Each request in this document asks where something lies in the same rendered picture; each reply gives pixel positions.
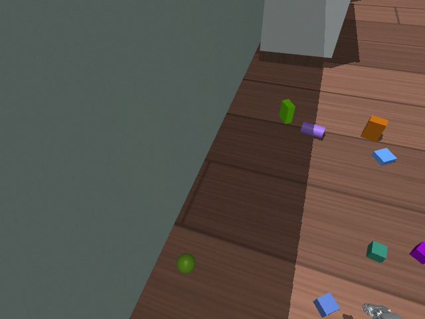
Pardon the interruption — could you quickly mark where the right robot hand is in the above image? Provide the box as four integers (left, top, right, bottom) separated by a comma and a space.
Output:
362, 303, 402, 319

